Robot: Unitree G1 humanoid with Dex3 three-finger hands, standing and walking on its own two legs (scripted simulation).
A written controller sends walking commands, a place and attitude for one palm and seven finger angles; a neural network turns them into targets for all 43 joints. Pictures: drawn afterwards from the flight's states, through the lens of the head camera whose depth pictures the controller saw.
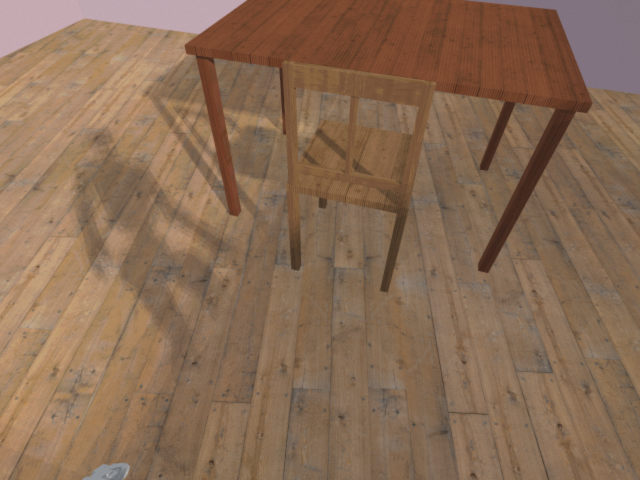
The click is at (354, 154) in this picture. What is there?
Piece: chair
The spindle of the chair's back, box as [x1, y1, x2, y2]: [345, 96, 358, 174]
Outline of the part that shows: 351,96 345,173 350,174 351,172 358,101 357,97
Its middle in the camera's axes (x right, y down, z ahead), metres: +0.08 -0.28 +1.07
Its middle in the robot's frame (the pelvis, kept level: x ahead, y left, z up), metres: +0.99 -0.04 -0.12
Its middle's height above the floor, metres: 0.65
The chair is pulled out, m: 0.00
